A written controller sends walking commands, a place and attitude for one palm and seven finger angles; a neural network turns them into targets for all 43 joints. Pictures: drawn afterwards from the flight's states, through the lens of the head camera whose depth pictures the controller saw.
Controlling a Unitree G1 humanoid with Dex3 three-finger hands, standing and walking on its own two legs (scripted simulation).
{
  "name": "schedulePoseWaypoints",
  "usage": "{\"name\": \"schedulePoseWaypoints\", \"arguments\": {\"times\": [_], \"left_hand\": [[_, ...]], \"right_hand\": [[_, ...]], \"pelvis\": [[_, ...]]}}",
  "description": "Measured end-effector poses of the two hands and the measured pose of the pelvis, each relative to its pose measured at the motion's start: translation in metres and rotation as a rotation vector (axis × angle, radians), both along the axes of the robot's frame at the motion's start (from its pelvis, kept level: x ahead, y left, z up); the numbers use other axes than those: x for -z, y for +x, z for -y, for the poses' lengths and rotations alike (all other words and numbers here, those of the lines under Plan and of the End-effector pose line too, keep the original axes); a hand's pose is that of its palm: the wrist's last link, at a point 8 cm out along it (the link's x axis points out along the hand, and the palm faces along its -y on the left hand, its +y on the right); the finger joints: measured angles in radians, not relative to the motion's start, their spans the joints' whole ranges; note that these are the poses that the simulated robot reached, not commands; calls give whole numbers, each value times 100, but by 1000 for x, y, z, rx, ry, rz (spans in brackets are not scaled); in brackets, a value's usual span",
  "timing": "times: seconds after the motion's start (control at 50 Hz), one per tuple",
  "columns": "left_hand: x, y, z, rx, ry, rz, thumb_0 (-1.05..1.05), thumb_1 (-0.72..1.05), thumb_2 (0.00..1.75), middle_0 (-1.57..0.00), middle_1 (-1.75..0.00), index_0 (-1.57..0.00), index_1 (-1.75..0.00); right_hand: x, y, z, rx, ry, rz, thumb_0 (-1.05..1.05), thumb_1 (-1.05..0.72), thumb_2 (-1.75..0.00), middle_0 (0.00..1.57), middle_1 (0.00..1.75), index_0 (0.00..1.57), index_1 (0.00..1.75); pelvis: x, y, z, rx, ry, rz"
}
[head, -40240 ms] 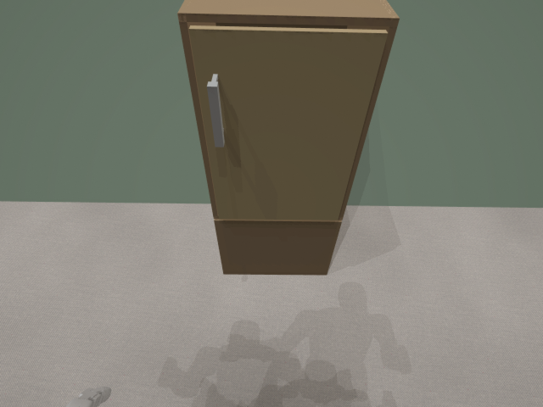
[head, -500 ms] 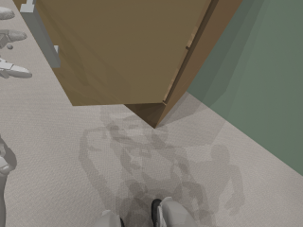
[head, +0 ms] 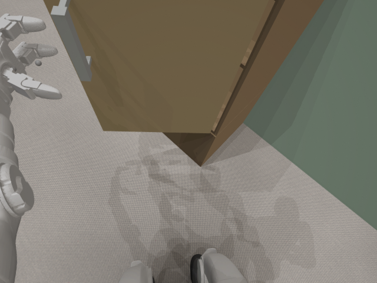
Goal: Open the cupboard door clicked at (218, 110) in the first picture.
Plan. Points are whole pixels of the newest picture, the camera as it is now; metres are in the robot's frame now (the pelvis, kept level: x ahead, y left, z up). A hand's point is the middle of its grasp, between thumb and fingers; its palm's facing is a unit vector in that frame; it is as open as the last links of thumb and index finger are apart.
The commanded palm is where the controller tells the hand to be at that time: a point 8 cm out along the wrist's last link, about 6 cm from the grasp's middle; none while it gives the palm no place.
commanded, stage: move the hooked fingers beside the handle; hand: left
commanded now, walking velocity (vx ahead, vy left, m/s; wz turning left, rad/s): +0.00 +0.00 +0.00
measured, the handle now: (76, 41) +0.58 +0.18 +0.10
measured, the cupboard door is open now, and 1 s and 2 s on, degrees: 45 45 44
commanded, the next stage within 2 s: slide the fingers in behind the handle in 0.38 s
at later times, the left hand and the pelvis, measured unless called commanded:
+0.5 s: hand (37, 55) +0.53 +0.24 +0.10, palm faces -0.07 -1.00 -0.01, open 14.0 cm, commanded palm +0.52 +0.28 +0.10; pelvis -0.02 +0.00 -0.01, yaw -2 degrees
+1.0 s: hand (50, 58) +0.53 +0.22 +0.10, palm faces -0.04 -1.00 +0.00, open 14.3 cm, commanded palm +0.52 +0.24 +0.10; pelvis +0.01 +0.01 +0.00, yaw +0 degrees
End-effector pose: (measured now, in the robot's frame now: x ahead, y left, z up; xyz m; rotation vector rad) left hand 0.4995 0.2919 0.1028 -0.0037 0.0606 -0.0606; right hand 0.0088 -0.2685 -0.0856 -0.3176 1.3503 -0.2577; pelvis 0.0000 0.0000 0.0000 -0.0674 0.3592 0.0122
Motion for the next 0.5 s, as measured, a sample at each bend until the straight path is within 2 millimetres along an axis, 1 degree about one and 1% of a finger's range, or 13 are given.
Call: {"name": "schedulePoseWaypoints", "arguments": {"times": [0.06,0.14,0.22,0.32,0.4,0.5], "left_hand": [[-1,3,1,-5,17,-2,-1,-50,30,-30,-120,-30,-120],[-7,6,2,-1,30,22,-2,-50,30,-30,-120,-30,-120],[-9,7,2,2,9,19,-1,-50,30,-30,-120,-30,-120],[-6,8,-1,6,31,-13,-1,-50,30,-30,-120,-30,-120],[-4,10,-1,8,28,-5,-1,-50,30,-30,-120,-30,-120],[-3,16,-2,8,11,11,-1,-50,30,-30,-120,-30,-120]], "right_hand": [[0,-10,5,8,-13,-6,0,-90,-90,20,30,20,30],[0,-30,7,30,-17,-38,0,-90,-90,20,30,20,30],[-1,-51,6,60,-14,-77,0,-90,-90,20,30,20,30],[-3,-72,1,85,-9,-118,0,-90,-90,20,30,20,30],[-3,-83,-4,93,-6,-146,0,-90,-90,20,30,20,30],[-5,-85,-9,103,-14,-150,0,-90,-90,20,30,20,30]], "pelvis": [[2,-6,3,2,1,-10],[4,-11,5,9,3,-19],[5,-14,7,16,3,-21],[6,-17,6,20,1,-28],[7,-19,4,22,-1,-35],[8,-18,0,24,-5,-46]]}}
